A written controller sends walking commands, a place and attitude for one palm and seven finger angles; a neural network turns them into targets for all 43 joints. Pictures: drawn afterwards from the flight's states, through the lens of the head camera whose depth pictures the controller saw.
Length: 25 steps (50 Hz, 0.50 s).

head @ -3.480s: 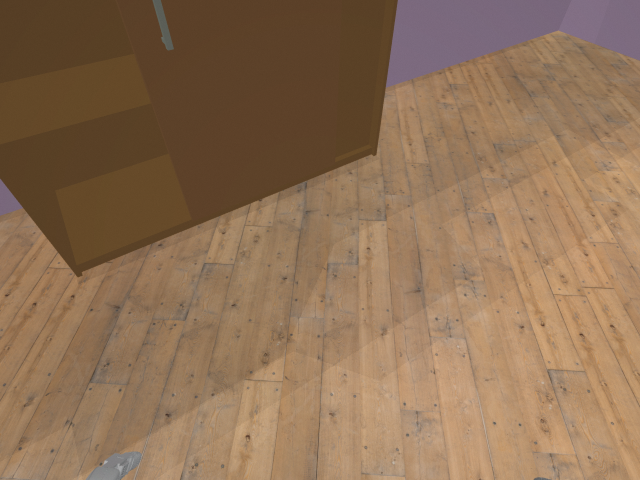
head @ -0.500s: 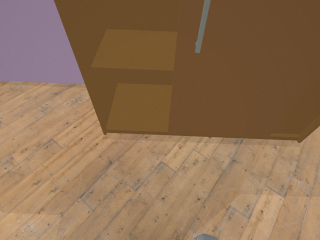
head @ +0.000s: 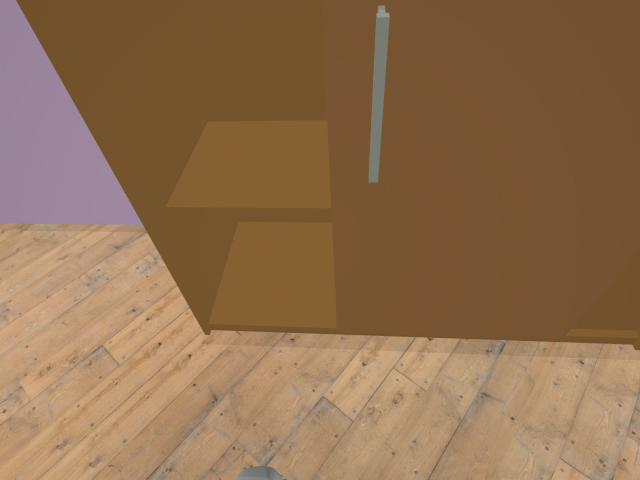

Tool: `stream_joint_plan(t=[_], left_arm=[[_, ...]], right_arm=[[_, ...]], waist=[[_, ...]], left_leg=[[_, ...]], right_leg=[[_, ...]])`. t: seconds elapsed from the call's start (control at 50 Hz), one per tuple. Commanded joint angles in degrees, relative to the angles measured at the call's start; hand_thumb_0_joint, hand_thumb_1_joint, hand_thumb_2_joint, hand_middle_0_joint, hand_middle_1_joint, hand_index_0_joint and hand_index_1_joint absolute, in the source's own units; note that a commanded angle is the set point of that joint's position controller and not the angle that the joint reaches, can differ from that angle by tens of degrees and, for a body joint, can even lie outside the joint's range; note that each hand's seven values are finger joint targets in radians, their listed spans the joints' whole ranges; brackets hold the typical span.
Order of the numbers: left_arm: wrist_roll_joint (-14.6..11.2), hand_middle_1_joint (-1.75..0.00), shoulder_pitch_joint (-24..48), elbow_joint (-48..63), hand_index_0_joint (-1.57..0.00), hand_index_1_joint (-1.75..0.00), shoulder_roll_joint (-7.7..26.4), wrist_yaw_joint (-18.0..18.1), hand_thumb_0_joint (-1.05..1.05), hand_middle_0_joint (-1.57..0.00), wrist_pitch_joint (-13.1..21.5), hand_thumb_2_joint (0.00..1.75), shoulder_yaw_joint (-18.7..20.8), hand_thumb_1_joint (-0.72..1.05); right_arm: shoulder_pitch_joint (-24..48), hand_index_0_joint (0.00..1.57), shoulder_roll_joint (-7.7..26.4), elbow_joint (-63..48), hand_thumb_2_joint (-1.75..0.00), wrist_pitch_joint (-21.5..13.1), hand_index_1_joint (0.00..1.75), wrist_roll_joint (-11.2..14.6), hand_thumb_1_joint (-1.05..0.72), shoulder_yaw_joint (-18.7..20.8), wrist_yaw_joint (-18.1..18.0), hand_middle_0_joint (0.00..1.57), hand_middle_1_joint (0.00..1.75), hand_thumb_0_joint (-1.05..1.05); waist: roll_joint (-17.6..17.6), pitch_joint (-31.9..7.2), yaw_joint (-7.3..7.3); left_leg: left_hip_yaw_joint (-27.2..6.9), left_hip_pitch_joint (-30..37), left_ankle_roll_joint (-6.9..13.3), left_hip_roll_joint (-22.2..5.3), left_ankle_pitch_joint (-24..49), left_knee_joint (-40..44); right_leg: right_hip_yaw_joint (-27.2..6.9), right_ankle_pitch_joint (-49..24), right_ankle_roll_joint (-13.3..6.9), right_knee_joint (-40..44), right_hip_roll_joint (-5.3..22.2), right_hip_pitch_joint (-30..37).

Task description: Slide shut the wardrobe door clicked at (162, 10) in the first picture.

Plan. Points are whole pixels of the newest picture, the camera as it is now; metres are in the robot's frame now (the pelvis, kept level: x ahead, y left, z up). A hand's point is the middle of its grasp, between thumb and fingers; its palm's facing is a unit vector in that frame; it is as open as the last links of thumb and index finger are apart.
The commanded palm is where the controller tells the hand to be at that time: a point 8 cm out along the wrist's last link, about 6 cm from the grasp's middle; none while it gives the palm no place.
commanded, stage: take the last steps up to it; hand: right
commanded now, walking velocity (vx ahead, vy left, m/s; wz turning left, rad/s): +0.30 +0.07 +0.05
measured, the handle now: (376, 104) +0.67 -0.06 +0.14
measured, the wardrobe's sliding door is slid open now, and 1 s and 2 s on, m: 0.46 0.46 0.46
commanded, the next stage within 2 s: come to a stop and stand still in 0.38 s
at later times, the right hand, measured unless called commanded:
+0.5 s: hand (416, 445) +0.22 -0.12 -0.18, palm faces +0.07 +0.97 -0.22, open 7.1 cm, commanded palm none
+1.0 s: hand (428, 462) +0.20 -0.13 -0.18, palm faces +0.05 +0.96 -0.29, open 7.3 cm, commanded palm none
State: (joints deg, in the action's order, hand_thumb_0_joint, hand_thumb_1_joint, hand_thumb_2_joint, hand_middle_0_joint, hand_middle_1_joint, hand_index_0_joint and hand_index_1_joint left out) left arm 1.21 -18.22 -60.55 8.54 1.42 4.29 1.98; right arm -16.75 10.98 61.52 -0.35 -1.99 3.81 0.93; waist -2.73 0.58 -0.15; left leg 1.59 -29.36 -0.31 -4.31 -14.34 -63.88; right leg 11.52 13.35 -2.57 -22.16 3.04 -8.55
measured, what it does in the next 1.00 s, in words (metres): walks ahead: left foot, then right foot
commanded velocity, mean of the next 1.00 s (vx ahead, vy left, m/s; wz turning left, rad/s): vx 0.02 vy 0.02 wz -0.01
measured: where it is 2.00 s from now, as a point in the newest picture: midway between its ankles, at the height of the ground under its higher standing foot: outside the picture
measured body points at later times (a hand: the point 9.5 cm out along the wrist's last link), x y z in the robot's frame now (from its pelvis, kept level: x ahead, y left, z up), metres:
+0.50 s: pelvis +0.17 +0.06 -0.01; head +0.17 +0.07 +0.44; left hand +0.16 +0.28 -0.17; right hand +0.22 -0.17 -0.16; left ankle +0.18 +0.16 -0.75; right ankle +0.16 -0.06 -0.69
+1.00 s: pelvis +0.17 +0.07 -0.02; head +0.20 +0.09 +0.43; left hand +0.26 +0.30 -0.17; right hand +0.20 -0.18 -0.16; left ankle +0.14 +0.20 -0.73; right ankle +0.26 -0.06 -0.75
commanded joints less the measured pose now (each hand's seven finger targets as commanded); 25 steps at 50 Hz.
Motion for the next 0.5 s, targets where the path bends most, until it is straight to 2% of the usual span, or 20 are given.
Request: stream_joint_plan(t=[0.0,0.04,0.08,0.14,0.18,0.2,0.22,0.24,0.26,0.28,0.3,0.32,0.34,0.36,0.38,0.4,0.44,0.48], left_arm=[[0.02,-0.3,-6.53,-0.12,-0.2,-0.3,6.23,0.3,0.0,-0.2,0.58,0.9,1.37,0.9],[0.24,-0.3,-7.87,-1.15,-0.2,-0.3,6.44,0.26,0.0,-0.2,0.37,0.9,1.53,0.9],[0.45,-0.3,-9.62,-2.14,-0.2,-0.3,6.43,0.16,0.0,-0.2,0.01,0.9,1.67,0.9],[0.76,-0.3,-10.44,-3.11,-0.2,-0.3,6.76,0.07,0.0,-0.2,-0.56,0.9,1.94,0.9],[0.76,-0.3,-9.72,-3.32,-0.2,-0.3,7.1,0.07,0.0,-0.2,-0.86,0.9,2.06,0.9],[0.59,-0.3,-8.99,-3.39,-0.2,-0.3,6.76,0.02,0.0,-0.2,-1.03,0.9,2.03,0.9],[0.24,-0.3,-8.62,-3.55,-0.2,-0.3,6.38,-0.12,0.0,-0.2,-1.02,0.9,1.83,0.9],[-0.38,-0.3,-8.39,-3.39,-0.2,-0.3,5.05,-0.53,0.0,-0.2,-0.76,0.9,1.57,0.9],[-0.92,-0.3,-9.79,-1.84,-0.2,-0.3,1.28,-0.83,0.0,-0.2,-0.58,0.9,0.65,0.9],[-0.83,-0.3,-6.78,-0.52,-0.2,-0.3,3.43,-0.62,0.0,-0.2,-1.25,0.9,0.79,0.9],[-0.7,-0.3,-6.21,-0.82,-0.2,-0.3,3.64,-0.69,0.0,-0.2,-1.79,0.9,1.52,0.9],[-0.44,-0.3,-3.89,-0.95,-0.2,-0.3,2.17,-0.97,0.0,-0.2,-2.02,0.9,1.44,0.9],[-0.17,-0.3,-3.63,-1.04,-0.2,-0.3,2.07,-1.01,0.0,-0.2,-2.34,0.9,1.34,0.9],[0.04,-0.3,-3.94,-1.37,-0.2,-0.3,1.25,-1.01,0.0,-0.2,-2.79,0.9,1.27,0.9],[0.1,-0.3,-4.87,-1.8,-0.2,-0.3,0.39,-0.95,0.0,-0.2,-3.16,0.9,1.06,0.9],[0.15,-0.3,-5.83,-2.11,-0.2,-0.3,-0.58,-1.02,0.0,-0.2,-3.36,0.9,1.02,0.9],[0.16,-0.3,-6.06,-1.93,-0.2,-0.3,-1.24,-1.12,0.0,-0.2,-3.83,0.9,0.73,0.9],[-0.08,-0.3,-3.91,-1.49,-0.2,-0.3,-1.37,-1.05,0.0,-0.2,-3.93,0.9,0.23,0.9]], right_arm=[[1.27,0.2,0.87,-3.21,-0.9,-0.25,0.3,0.3,-0.9,0.28,0.46,0.2,0.3,0.0],[4.21,0.2,0.22,-3.95,-0.9,-0.32,0.3,0.31,-0.9,-0.05,0.57,0.2,0.3,0.0],[7.48,0.2,-0.16,-4.63,-0.9,-0.52,0.3,0.43,-0.9,-0.34,0.59,0.2,0.3,0.0],[9.54,0.2,-0.52,-5.02,-0.9,-1.05,0.3,0.57,-0.9,-0.41,0.5,0.2,0.3,0.0],[8.03,0.2,-0.12,-4.44,-0.9,-1.5,0.3,0.59,-0.9,-0.32,0.42,0.2,0.3,0.0],[4.95,0.2,0.71,-3.38,-0.9,-1.78,0.3,0.59,-0.9,-0.01,0.19,0.2,0.3,0.0],[-0.8,0.2,1.96,-1.28,-0.9,-2.25,0.3,0.36,-0.9,0.32,0.0,0.2,0.3,0.0],[-7.63,0.2,5.37,0.79,-0.9,-2.87,0.3,0.12,-0.9,1.19,-0.49,0.2,0.3,0.0],[-14.19,0.2,11.39,2.21,-0.9,-3.29,0.3,0.15,-0.9,2.6,-1.25,0.2,0.3,0.0],[-15.78,0.2,12.87,2.32,-0.9,-3.15,0.3,1.24,-0.9,2.47,-1.46,0.2,0.3,0.0],[-10.43,0.2,10.43,1.43,-0.9,-2.78,0.3,1.39,-0.9,2.04,-1.93,0.2,0.3,0.0],[-5.44,0.2,8.35,0.0,-0.9,-2.79,0.3,1.33,-0.9,1.7,-1.99,0.2,0.3,0.0],[-2.32,0.2,5.68,-0.87,-0.9,-2.82,0.3,1.34,-0.9,0.89,-2.15,0.2,0.3,0.0],[-0.53,0.2,3.49,-1.3,-0.9,-3.09,0.3,1.25,-0.9,0.22,-2.34,0.2,0.3,0.0],[0.16,0.2,2.11,-1.36,-0.9,-3.38,0.3,1.06,-0.9,-0.37,-2.44,0.2,0.3,0.0],[-0.34,0.2,1.38,-1.24,-0.9,-3.79,0.3,0.83,-0.9,-0.51,-2.6,0.2,0.3,0.0],[-0.47,0.2,1.56,-1.26,-0.9,-3.99,0.3,0.67,-0.9,-0.75,-2.65,0.2,0.3,0.0],[-0.39,0.2,1.66,-1.26,-0.9,-3.75,0.3,0.76,-0.9,-1.17,-2.62,0.2,0.3,0.0]], waist=[[9.1,3.15,1.32],[10.3,4.63,1.95],[11.23,5.8,3.41],[11.71,6.71,3.76],[11.67,5.66,2.81],[9.93,4.31,0.89],[6.75,1.04,-1.74],[1.14,-2.89,-4.97],[-14.31,-9.23,-6.29],[-12.06,-9.17,-6.59],[-7.06,-4.82,-4.41],[-8.14,-0.39,-3.7],[-4.84,1.82,-1.79],[-4.07,3.75,-0.37],[-1.96,4.31,0.91],[-1.25,3.85,1.69],[-2.01,3.16,2.48],[-1.94,3.08,2.22]], left_leg=[[0.65,-6.22,-0.79,-2.38,2.85,6.58],[2.17,-6.4,-0.9,-2.62,2.41,12.54],[3.63,-4.56,-0.51,-2.17,1.21,18.7],[5.25,-1.27,0.35,-0.92,-0.39,25.08],[6.54,4.24,1.22,0.54,0.08,29.4],[6.95,10.6,1.68,1.48,1.9,32.94],[7.87,19.44,2.22,2.77,5.19,36.42],[0.98,31.56,4.36,-3.13,4.26,37.77],[-18.62,42.83,9.71,-17.73,6.34,42.94],[-24.39,39.77,12.89,-21.29,7.66,48.18],[-19.95,32.6,13.17,-19.81,-1.42,50.31],[-17.18,25.18,11.69,-18.1,-5.09,52.24],[-13.15,20.82,10.56,-16.46,-3.44,52.95],[-8.56,16.7,9.88,-15.06,1.13,53.52],[-4.84,14.7,9.39,-13.82,6.55,53.47],[-2.5,14.48,9.66,-12.93,13.12,53.02],[0.75,13.92,9.96,-11.8,18.6,52.09],[1.88,14.37,10.14,-11.11,22.84,51.19]], right_leg=[[-9.76,-14.28,-5.19,11.82,14.3,4.99],[-8.58,-15.77,-5.55,11.47,14.3,6.27],[-8.03,-15.7,-5.69,10.81,14.14,6.22],[-7.97,-15.53,-5.62,8.87,14.82,5.81],[-7.58,-15.64,-4.9,5.94,14.59,4.63],[-6.94,-16.78,-3.87,2.1,14.0,2.35],[-4.51,-18.45,-2.29,-4.67,11.58,0.06],[-1.83,-13.29,-0.31,-15.85,8.93,-8.17],[1.04,13.42,2.21,-32.39,1.2,-20.78],[-5.65,22.77,1.57,-43.56,-0.02,-24.14],[-8.32,18.43,0.67,-47.57,2.41,-23.79],[-8.99,13.86,0.76,-48.45,4.24,-24.66],[-9.72,10.15,1.11,-47.54,5.35,-23.61],[-9.76,7.97,1.53,-45.47,6.11,-21.72],[-9.42,6.64,2.11,-43.14,5.88,-20.03],[-8.74,6.09,2.35,-40.49,5.43,-18.88],[-7.5,5.8,3.06,-34.15,4.88,-16.83],[-6.9,4.79,3.57,-27.13,4.16,-14.89]])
